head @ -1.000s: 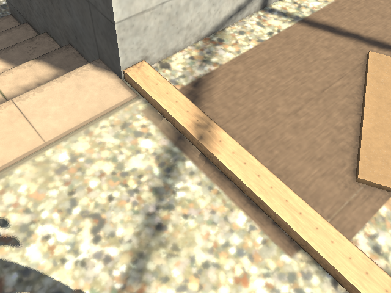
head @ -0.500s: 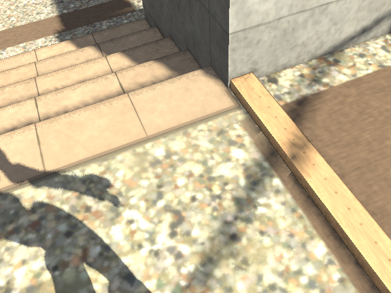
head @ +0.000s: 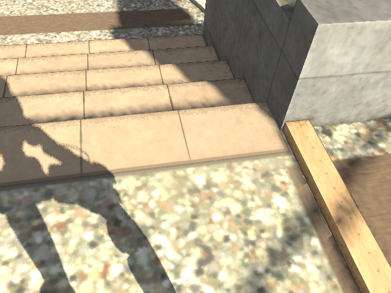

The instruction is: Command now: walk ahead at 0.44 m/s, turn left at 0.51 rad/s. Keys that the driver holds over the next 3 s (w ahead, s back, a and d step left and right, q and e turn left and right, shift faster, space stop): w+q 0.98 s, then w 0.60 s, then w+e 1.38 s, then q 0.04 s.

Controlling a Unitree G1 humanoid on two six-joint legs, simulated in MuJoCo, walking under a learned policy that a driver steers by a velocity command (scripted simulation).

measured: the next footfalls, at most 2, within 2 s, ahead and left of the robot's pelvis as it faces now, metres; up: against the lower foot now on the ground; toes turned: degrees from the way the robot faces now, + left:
right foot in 0.24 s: +0.32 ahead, -0.13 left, +0.00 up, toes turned +10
left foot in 0.72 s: +0.51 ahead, +0.22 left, +0.00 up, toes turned +28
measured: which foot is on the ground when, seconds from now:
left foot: down 0.00-0.24, up 0.26-0.70, down 0.72-1.00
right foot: up 0.00-0.22, down 0.24-0.72, up 0.74-1.00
